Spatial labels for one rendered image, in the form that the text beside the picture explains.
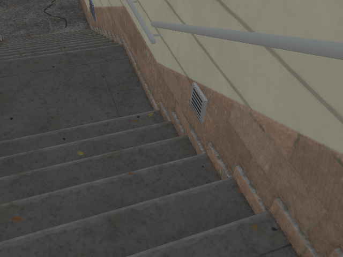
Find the stairs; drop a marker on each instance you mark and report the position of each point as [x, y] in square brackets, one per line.
[52, 43]
[125, 187]

